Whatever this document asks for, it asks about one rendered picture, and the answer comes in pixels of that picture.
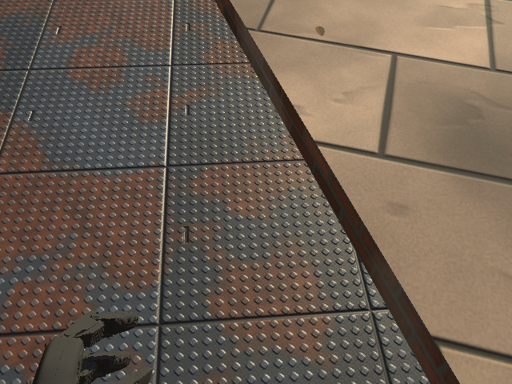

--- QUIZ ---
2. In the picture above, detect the robot left hand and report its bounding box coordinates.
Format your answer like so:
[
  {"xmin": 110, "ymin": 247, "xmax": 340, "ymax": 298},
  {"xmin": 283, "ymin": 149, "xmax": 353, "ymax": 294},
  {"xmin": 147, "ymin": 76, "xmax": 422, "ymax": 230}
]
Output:
[{"xmin": 30, "ymin": 310, "xmax": 153, "ymax": 384}]

